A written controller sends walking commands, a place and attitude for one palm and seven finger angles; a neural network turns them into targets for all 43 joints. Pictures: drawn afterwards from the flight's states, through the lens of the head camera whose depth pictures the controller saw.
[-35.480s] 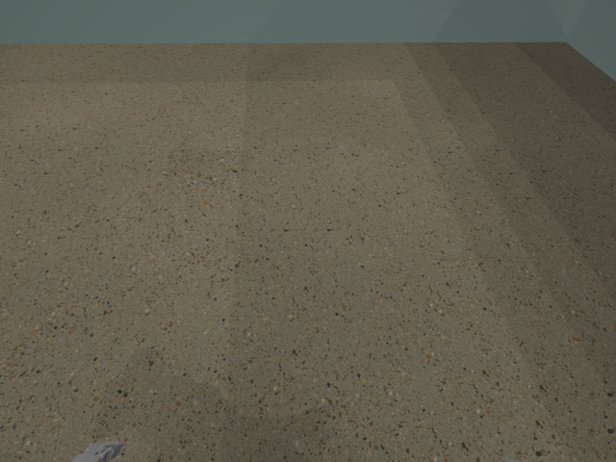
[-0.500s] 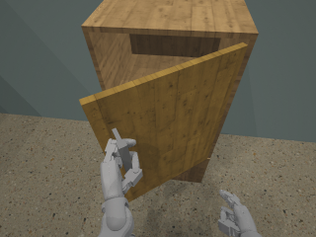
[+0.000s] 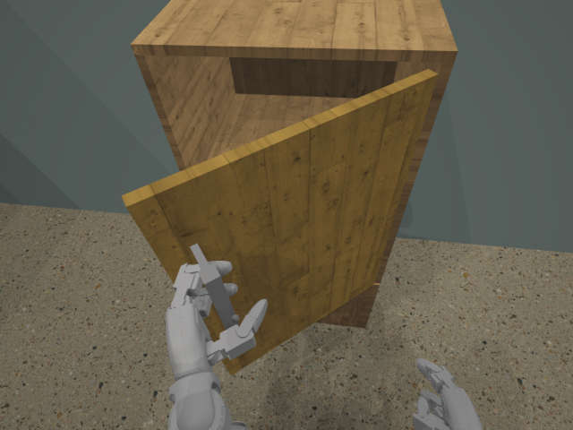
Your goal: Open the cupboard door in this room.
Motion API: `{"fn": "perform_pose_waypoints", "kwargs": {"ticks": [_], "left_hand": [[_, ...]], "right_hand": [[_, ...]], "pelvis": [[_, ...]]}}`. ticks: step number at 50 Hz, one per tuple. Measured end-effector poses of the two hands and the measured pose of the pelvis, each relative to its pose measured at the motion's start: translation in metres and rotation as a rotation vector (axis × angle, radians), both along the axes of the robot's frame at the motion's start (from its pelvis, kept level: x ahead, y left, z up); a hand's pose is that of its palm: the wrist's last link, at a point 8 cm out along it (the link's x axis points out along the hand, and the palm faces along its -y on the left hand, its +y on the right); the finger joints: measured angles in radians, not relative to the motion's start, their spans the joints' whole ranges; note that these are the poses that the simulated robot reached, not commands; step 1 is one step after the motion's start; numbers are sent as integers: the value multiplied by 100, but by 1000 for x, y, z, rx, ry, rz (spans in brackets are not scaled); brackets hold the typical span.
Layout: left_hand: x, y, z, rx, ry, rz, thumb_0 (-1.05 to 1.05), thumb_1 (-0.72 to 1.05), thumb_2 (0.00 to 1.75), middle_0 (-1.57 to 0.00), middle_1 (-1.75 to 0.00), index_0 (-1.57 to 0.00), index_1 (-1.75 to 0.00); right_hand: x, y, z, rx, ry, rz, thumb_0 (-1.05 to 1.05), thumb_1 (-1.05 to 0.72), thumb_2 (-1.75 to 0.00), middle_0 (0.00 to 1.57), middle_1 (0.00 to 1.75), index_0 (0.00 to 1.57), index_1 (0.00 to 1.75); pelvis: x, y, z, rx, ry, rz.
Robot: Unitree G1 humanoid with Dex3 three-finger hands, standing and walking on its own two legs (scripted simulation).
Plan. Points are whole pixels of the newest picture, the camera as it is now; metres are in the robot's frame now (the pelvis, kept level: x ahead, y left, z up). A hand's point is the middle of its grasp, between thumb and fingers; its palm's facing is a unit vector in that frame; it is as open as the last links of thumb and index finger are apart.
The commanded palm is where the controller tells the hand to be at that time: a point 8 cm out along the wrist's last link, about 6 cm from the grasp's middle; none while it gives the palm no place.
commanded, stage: open thumb and fingers to let go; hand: left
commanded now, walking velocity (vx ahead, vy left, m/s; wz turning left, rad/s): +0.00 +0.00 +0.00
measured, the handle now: (214, 289) +0.29 +0.11 +0.06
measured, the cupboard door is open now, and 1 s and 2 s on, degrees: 40 41 41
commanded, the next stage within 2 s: slide the hand sideways off the handle in 0.48 s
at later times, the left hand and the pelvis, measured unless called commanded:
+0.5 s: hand (234, 323) +0.25 +0.08 +0.06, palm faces +0.22 -0.98 -0.03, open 15.2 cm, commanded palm +0.21 +0.11 +0.06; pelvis -0.01 +0.02 +0.00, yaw -1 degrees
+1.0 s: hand (219, 357) +0.20 +0.09 +0.06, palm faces -0.18 -0.98 +0.03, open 16.2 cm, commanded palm +0.18 +0.15 +0.06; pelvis -0.01 +0.05 -0.01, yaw -2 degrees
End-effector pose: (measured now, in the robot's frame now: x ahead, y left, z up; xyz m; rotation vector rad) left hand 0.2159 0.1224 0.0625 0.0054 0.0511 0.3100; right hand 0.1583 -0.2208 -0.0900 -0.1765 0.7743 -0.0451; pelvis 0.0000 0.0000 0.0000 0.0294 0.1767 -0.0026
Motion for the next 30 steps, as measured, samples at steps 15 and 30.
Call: {"fn": "perform_pose_waypoints", "kwargs": {"ticks": [15, 30], "left_hand": [[-4, 6, -1, 9, -16, -33, 0, -43, 33, -28, -105, -30, -106], [0, 5, 0, 13, -13, -88, -1, -50, 30, -31, -52, -30, -58]], "right_hand": [[7, 17, 2, 14, -44, 6, 1, -90, -90, 20, 30, 20, 30], [7, 35, 10, 20, -77, 20, 1, -90, -90, 20, 30, 20, 30]], "pelvis": [[-1, 12, -4, -10, 4, -3], [-8, 24, -4, -25, -14, -8]]}}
